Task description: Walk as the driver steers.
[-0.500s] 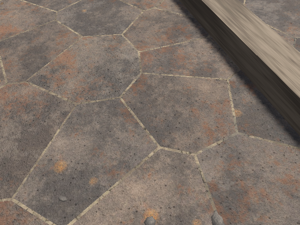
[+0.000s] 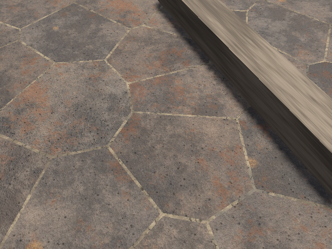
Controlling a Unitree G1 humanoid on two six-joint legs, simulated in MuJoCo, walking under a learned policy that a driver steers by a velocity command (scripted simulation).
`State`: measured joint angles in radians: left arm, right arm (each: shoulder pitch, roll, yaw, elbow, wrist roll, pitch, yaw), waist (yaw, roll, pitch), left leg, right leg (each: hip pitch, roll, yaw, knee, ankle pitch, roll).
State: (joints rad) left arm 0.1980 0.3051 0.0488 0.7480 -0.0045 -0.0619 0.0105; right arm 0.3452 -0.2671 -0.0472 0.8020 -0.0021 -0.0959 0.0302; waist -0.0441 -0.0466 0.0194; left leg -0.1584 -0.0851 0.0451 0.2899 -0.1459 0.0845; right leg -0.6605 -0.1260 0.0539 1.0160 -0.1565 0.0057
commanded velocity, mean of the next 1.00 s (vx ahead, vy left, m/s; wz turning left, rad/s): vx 0.39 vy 0.00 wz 0.46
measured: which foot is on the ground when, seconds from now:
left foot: down 0.00-0.28, up 0.30-0.74, down 0.76-1.00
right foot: up 0.00-0.24, down 0.26-0.78, up 0.80-1.00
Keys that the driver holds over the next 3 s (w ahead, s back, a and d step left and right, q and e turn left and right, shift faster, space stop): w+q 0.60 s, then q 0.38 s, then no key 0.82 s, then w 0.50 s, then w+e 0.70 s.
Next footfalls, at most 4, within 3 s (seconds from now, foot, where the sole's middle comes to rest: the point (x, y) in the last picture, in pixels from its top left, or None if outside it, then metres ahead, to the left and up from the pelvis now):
0.26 right None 0.33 -0.15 -0.78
0.76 left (119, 244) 0.52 0.18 -0.78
1.26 right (168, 216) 0.64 -0.02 -0.78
2.52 right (115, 153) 0.97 0.22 -0.78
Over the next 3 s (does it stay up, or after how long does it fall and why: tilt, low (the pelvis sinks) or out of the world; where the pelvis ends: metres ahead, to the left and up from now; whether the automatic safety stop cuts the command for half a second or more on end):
stays up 1.00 0.33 -0.01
